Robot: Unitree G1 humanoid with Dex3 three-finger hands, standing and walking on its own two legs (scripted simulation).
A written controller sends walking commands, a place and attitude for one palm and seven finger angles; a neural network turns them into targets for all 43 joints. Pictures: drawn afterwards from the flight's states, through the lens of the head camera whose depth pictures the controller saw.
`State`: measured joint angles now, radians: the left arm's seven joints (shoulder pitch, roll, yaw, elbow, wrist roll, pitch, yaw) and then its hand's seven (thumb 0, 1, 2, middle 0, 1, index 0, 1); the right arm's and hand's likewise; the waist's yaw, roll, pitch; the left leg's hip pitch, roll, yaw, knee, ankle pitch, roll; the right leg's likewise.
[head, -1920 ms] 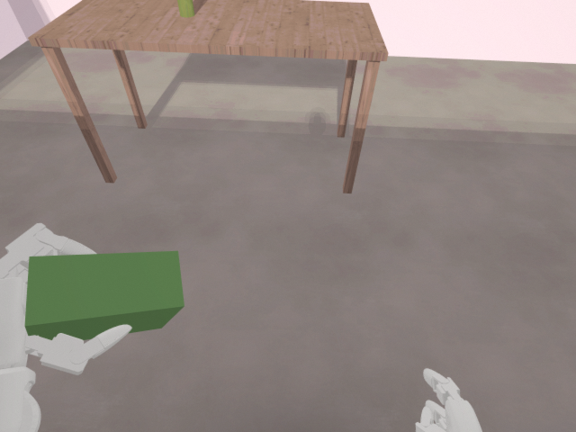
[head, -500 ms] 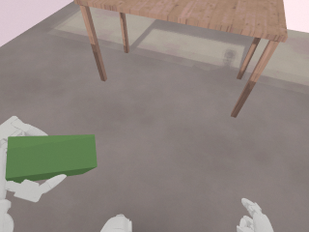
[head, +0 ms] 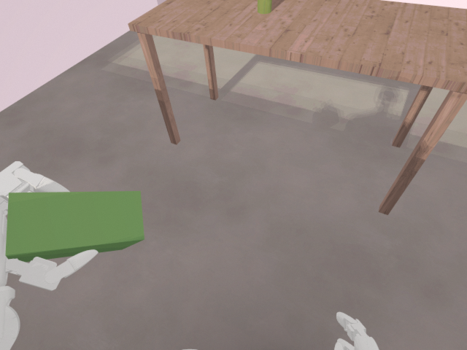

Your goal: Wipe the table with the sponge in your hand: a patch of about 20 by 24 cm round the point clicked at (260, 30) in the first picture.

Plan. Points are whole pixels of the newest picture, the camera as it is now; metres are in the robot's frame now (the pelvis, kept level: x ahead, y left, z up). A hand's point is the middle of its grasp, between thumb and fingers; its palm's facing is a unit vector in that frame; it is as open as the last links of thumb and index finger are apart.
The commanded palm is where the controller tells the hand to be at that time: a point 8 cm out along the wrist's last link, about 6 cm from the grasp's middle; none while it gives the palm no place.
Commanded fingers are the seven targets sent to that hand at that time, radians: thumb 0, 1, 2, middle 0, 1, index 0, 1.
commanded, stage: walk to a spot facing it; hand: left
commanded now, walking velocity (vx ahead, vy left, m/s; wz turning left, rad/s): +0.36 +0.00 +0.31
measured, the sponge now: (96, 225) +0.23 +0.20 +0.17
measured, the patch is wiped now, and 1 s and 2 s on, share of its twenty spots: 0.00 0.00 0.00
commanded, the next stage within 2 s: turn to face it in 1.78 s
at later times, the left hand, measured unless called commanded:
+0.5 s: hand (78, 142) +0.36 +0.27 +0.19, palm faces +0.50 -0.77 -0.40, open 10.1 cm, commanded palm +0.28 +0.30 +0.20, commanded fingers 0.00 0.10 1.30 -1.20 -1.60 -1.20 -1.60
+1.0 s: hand (102, 108) +0.44 +0.26 +0.19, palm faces +0.60 -0.66 -0.46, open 10.1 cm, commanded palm +0.36 +0.29 +0.20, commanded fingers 0.00 0.10 1.30 -1.20 -1.60 -1.20 -1.60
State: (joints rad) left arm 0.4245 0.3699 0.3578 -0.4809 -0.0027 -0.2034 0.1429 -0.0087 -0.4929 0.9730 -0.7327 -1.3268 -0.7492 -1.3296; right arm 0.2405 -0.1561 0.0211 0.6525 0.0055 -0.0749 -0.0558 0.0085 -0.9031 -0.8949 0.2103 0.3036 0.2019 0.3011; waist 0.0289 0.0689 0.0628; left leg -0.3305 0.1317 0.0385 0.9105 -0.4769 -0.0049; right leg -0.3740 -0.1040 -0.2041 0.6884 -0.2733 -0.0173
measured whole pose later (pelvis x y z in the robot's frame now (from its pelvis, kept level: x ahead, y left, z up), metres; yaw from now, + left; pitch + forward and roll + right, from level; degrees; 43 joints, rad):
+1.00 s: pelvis +0.30 -0.03 +0.02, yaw +19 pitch +0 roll +2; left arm 0.50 0.37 0.35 -0.59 -0.01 -0.19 0.15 -0.01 -0.49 0.98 -0.73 -1.33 -0.75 -1.33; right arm 0.19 -0.28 -0.06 0.59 0.00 -0.04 -0.06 0.01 -0.91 -0.90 0.20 0.30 0.20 0.30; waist -0.01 -0.03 0.09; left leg -0.50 0.11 0.14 0.90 -0.39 -0.03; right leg -0.20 -0.17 -0.28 0.54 -0.31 0.01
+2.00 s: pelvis +0.44 -0.02 +0.02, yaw +50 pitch +0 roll -1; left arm 0.49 0.41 0.39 -0.62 -0.03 -0.17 0.16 -0.01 -0.50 0.98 -0.73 -1.34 -0.75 -1.33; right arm 0.18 -0.15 0.00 0.56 0.01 -0.08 -0.02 0.01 -0.91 -0.90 0.20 0.30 0.19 0.30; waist 0.00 -0.04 0.08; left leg -0.30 0.07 0.06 0.58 -0.27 -0.01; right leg -0.49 -0.07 -0.09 1.04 -0.48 0.07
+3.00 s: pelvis +0.42 -0.18 +0.01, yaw +19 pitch -1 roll +2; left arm 0.51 0.40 0.39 -0.57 -0.04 -0.19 0.13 -0.01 -0.50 0.98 -0.72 -1.34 -0.75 -1.34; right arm 0.15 -0.20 0.02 0.58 0.01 0.02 0.00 0.01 -0.91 -0.90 0.21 0.30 0.20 0.30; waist -0.02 0.02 0.14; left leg -0.46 0.08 0.03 1.10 -0.48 -0.10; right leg -0.39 0.05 -0.03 0.58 -0.17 -0.09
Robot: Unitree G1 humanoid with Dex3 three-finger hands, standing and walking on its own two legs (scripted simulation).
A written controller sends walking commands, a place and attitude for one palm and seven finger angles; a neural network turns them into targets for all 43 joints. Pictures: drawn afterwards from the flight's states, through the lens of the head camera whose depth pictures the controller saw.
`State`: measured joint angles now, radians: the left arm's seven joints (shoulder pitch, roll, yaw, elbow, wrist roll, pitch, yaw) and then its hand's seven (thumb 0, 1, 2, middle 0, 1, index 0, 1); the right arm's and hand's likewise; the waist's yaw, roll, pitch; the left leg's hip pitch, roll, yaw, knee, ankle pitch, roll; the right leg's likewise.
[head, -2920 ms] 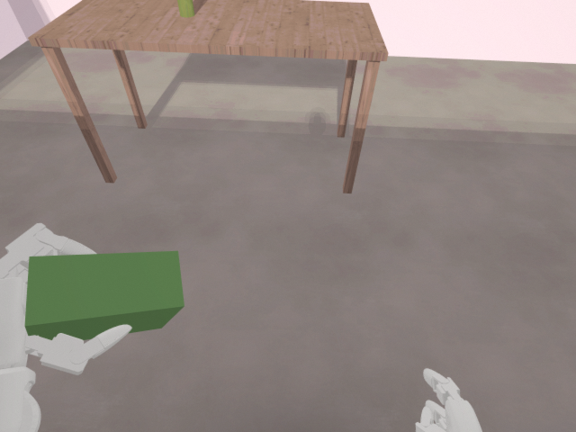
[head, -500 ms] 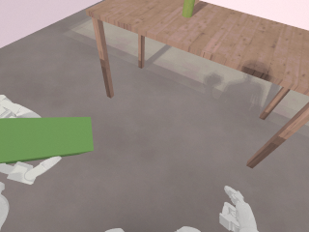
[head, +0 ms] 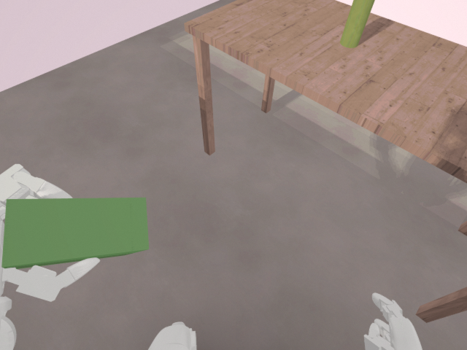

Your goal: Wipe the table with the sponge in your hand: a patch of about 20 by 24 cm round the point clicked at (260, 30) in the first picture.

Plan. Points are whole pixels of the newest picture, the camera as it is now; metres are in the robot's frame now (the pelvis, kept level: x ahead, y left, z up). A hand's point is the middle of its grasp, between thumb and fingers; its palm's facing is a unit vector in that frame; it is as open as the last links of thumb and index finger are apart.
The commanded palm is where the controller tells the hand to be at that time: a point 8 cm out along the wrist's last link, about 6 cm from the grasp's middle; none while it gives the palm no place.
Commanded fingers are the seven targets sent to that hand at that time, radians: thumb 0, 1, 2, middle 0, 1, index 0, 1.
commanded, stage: walk to a spot facing it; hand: left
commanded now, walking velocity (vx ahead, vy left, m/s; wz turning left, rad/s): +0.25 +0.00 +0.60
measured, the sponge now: (98, 231) +0.23 +0.18 +0.15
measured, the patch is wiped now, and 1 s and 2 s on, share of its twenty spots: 0.00 0.00 0.00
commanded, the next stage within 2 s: turn to face it in 0.78 s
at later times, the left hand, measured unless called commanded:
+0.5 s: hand (34, 205) +0.25 +0.26 +0.18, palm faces +0.63 -0.61 -0.49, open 10.1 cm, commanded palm +0.19 +0.28 +0.18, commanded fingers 0.00 0.10 1.30 -1.20 -1.60 -1.20 -1.60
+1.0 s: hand out of the picture +0.20 +0.28 +0.17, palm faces +0.75 -0.52 -0.42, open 10.1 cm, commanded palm +0.13 +0.29 +0.18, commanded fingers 0.00 0.10 1.30 -1.20 -1.60 -1.20 -1.60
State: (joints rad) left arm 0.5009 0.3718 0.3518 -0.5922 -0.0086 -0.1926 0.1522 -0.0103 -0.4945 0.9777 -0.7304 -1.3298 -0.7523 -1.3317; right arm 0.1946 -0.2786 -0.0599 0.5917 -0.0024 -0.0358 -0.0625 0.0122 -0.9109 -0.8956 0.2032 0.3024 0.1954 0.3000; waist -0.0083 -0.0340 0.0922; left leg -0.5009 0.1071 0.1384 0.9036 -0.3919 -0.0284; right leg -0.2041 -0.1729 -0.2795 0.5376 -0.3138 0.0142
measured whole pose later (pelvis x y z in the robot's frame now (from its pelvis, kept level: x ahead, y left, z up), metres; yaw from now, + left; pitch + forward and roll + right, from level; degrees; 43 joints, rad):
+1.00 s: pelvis +0.14 -0.04 -0.01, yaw +30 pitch +0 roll -1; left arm 0.49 0.41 0.39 -0.62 -0.03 -0.17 0.16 -0.01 -0.50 0.98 -0.73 -1.34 -0.75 -1.33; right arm 0.18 -0.15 0.00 0.56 0.01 -0.08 -0.02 0.01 -0.91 -0.90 0.20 0.30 0.19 0.30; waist 0.00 -0.04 0.08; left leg -0.30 0.07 0.06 0.58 -0.27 -0.01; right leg -0.49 -0.07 -0.09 1.04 -0.48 0.07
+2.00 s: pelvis +0.06 -0.18 -0.01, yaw +0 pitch -1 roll +2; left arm 0.51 0.40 0.39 -0.57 -0.04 -0.19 0.13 -0.01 -0.50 0.98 -0.72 -1.34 -0.75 -1.34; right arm 0.15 -0.20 0.02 0.58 0.01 0.02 0.00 0.01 -0.91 -0.90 0.21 0.30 0.20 0.30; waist -0.02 0.02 0.14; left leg -0.46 0.08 0.03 1.10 -0.48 -0.10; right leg -0.39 0.05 -0.03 0.58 -0.17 -0.09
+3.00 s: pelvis -0.08 -0.24 -0.01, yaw -33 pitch +2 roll +3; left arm 0.47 0.38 0.35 -0.54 -0.04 -0.17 0.13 -0.01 -0.50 0.99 -0.72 -1.34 -0.75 -1.34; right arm 0.17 -0.27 -0.03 0.52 0.01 0.08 -0.01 0.01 -0.91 -0.90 0.20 0.30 0.19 0.30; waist 0.02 -0.05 0.03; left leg -0.22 0.03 0.07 0.47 -0.35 -0.03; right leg -0.47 0.15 0.12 0.49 -0.10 -0.07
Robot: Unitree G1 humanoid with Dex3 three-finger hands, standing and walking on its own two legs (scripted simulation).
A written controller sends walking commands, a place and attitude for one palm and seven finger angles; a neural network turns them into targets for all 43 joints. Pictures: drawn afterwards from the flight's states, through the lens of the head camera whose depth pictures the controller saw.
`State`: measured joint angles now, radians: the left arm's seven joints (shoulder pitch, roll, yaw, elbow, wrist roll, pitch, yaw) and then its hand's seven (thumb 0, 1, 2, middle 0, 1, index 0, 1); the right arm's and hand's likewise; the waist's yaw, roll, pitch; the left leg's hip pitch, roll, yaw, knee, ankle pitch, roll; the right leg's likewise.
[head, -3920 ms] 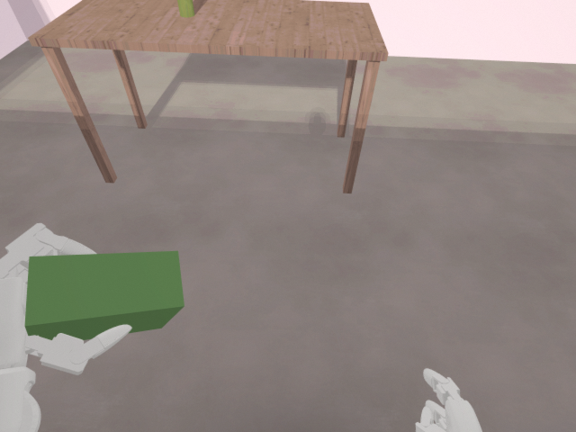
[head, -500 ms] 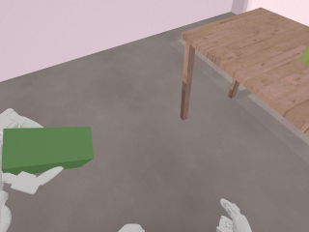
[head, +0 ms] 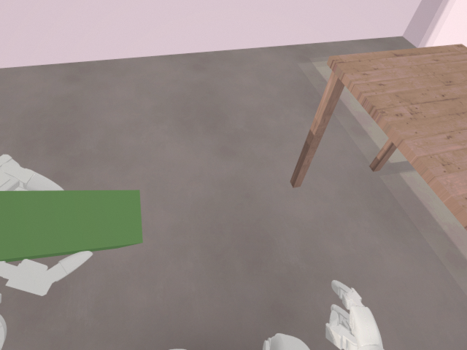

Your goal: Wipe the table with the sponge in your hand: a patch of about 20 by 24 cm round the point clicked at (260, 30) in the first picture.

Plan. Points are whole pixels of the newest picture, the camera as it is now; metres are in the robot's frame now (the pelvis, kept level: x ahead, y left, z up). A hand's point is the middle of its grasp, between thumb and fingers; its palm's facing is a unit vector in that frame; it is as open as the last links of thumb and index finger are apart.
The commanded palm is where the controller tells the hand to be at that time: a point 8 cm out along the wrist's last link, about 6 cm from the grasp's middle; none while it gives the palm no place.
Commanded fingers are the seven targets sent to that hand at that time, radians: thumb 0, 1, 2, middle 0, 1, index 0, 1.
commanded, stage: turn to face it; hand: left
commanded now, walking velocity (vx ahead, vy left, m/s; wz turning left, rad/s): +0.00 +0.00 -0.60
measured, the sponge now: (91, 224) +0.23 +0.20 +0.16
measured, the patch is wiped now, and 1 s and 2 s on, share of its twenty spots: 0.00 0.00 0.00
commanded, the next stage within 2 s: none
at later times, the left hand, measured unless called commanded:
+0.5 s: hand (132, 243) +0.20 +0.13 +0.18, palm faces +0.19 -0.87 -0.46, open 10.1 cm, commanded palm +0.16 +0.19 +0.18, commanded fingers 0.00 0.10 1.30 -1.20 -1.60 -1.20 -1.60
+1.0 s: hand (259, 289) +0.17 +0.00 +0.17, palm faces -0.12 -0.84 -0.53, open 10.1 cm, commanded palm +0.14 +0.08 +0.18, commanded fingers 0.00 0.10 1.30 -1.20 -1.60 -1.20 -1.60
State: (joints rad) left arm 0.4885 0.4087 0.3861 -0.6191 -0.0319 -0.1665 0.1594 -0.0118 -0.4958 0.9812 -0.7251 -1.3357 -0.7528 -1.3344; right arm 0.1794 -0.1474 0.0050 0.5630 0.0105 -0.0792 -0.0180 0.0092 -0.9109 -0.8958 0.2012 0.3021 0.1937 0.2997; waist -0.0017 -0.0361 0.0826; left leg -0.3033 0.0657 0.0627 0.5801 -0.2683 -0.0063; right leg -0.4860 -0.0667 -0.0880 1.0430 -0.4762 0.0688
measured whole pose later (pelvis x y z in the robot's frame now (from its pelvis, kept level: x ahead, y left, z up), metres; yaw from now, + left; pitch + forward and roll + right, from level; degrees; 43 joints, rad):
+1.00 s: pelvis -0.14 -0.08 +0.00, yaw -31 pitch -1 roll +2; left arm 0.51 0.40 0.39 -0.57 -0.04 -0.19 0.13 -0.01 -0.50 0.98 -0.72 -1.34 -0.75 -1.34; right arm 0.15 -0.20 0.02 0.58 0.01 0.02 0.00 0.01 -0.91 -0.90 0.21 0.30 0.20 0.30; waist -0.02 0.02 0.14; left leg -0.46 0.08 0.03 1.10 -0.48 -0.10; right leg -0.39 0.05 -0.03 0.58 -0.17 -0.09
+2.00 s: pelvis -0.29 -0.06 +0.00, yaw -63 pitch +2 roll +3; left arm 0.47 0.38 0.35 -0.54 -0.04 -0.17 0.13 -0.01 -0.50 0.99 -0.72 -1.34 -0.75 -1.34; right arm 0.17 -0.27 -0.03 0.52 0.01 0.08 -0.01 0.01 -0.91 -0.90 0.20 0.30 0.19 0.30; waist 0.02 -0.05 0.03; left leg -0.22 0.03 0.07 0.47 -0.35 -0.03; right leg -0.47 0.15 0.12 0.49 -0.10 -0.07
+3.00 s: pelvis -0.43 +0.00 -0.01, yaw -91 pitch -1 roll +1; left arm 0.40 0.36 0.34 -0.48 -0.01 -0.18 0.13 -0.01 -0.50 0.99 -0.72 -1.35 -0.75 -1.34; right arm 0.17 -0.18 0.02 0.61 0.02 -0.06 -0.01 0.01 -0.91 -0.90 0.21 0.30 0.20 0.30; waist 0.02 0.06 0.13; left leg -0.36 0.12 0.00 0.96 -0.49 -0.07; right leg -0.36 0.05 -0.08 0.64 -0.26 -0.10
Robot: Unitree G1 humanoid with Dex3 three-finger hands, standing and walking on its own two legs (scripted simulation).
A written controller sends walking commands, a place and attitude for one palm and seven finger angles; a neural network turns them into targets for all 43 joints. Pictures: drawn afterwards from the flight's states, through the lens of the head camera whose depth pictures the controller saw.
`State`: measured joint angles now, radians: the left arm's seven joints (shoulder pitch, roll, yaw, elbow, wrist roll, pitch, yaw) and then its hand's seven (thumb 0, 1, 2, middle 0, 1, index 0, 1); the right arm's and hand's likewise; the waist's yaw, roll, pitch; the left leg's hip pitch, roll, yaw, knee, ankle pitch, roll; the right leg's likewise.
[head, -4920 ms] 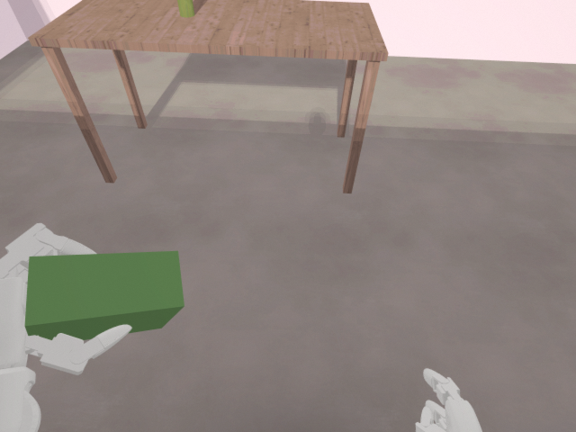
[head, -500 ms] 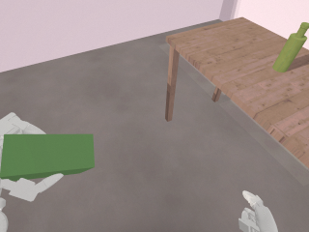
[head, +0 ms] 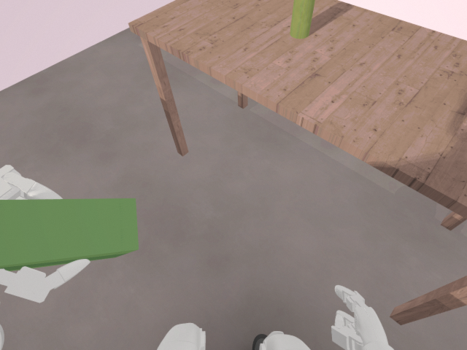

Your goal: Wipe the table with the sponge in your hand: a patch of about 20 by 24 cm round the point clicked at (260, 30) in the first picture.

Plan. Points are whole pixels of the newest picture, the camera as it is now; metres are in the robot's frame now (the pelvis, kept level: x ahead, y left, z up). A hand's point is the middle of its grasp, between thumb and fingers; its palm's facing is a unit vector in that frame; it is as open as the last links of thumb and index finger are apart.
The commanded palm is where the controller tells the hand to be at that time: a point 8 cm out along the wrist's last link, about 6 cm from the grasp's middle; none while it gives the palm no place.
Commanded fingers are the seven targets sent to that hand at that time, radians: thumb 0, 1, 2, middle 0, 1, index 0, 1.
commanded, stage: turn to face it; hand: left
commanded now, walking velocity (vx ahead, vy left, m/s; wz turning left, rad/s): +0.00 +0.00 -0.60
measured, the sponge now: (88, 233) +0.24 +0.19 +0.15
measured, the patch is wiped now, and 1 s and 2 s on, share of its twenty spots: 0.00 0.00 0.00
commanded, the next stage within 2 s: take the last steps up to it in 1.86 s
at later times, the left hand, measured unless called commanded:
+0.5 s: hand (119, 249) +0.21 +0.13 +0.17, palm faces +0.18 -0.85 -0.49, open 10.1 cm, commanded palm +0.17 +0.18 +0.19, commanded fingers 0.00 0.10 1.30 -1.20 -1.60 -1.20 -1.60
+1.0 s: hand (219, 290) +0.17 +0.02 +0.18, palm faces -0.13 -0.89 -0.44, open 10.1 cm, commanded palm +0.15 +0.09 +0.19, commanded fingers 0.00 0.10 1.30 -1.20 -1.60 -1.20 -1.60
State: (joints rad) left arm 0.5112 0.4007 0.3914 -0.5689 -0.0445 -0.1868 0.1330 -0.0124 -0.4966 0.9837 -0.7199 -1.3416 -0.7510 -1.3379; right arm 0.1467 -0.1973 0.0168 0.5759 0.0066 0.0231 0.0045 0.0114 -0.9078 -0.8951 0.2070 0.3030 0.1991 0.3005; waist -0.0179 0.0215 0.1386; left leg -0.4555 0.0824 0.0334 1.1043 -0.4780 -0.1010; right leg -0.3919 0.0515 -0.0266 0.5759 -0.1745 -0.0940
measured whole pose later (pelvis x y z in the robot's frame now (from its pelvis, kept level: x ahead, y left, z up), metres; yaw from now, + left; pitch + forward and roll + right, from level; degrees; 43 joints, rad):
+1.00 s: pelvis -0.14 -0.06 +0.00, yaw -32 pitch +2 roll +3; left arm 0.47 0.38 0.35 -0.54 -0.04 -0.17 0.13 -0.01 -0.50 0.99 -0.72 -1.34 -0.75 -1.34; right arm 0.17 -0.27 -0.03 0.52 0.01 0.08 -0.01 0.01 -0.91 -0.90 0.20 0.30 0.19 0.30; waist 0.02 -0.05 0.03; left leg -0.22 0.03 0.07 0.47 -0.35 -0.03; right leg -0.47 0.15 0.12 0.49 -0.10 -0.07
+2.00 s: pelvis -0.29 -0.08 -0.01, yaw -60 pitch -1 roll +1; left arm 0.40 0.36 0.34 -0.48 -0.01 -0.18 0.13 -0.01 -0.50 0.99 -0.72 -1.35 -0.75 -1.34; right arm 0.17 -0.18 0.02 0.61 0.02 -0.06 -0.01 0.01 -0.91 -0.90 0.21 0.30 0.20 0.30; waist 0.02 0.06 0.13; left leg -0.36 0.12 0.00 0.96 -0.49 -0.07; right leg -0.36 0.05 -0.08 0.64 -0.26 -0.10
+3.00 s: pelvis -0.18 -0.12 +0.01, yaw -59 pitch +1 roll +2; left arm 0.53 0.38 0.37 -0.54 0.00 -0.26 0.15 -0.01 -0.50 0.99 -0.72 -1.35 -0.76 -1.34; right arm 0.21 -0.24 -0.04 0.61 0.00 -0.07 -0.04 0.01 -0.91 -0.90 0.21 0.30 0.20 0.30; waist 0.01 -0.02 0.10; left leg -0.34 0.07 0.16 0.54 -0.24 -0.01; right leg -0.21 -0.11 -0.10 0.54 -0.34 0.02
